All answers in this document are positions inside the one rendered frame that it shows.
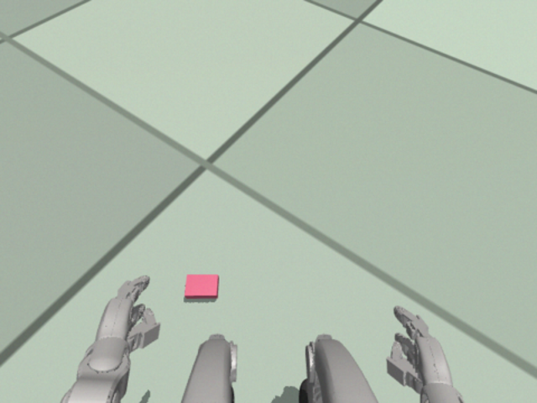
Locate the left robot hand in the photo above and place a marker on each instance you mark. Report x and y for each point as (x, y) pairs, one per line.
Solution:
(119, 317)

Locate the left robot arm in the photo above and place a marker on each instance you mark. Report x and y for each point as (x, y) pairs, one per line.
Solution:
(102, 375)

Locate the small box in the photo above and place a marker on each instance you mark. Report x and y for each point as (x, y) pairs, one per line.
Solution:
(201, 286)

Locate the right robot hand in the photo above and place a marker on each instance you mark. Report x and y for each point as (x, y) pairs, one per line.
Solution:
(425, 363)

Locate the right robot arm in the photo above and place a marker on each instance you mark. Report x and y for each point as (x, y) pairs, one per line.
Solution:
(440, 393)

